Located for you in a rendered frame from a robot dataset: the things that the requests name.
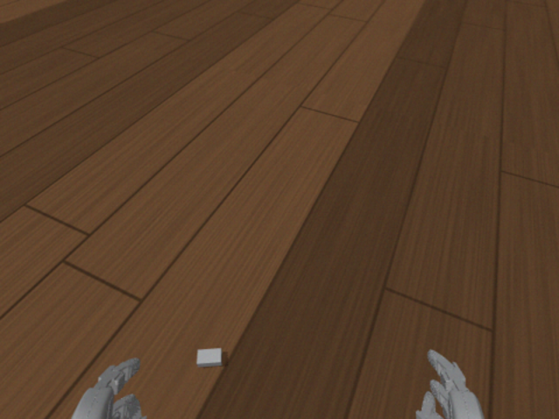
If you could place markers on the right robot hand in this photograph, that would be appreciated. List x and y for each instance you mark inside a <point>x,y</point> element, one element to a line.
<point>453,396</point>

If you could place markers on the small box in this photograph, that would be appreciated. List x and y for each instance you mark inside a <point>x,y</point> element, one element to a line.
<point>209,357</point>

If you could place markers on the left robot hand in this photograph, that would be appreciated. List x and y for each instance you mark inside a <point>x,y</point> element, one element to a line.
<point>98,402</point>

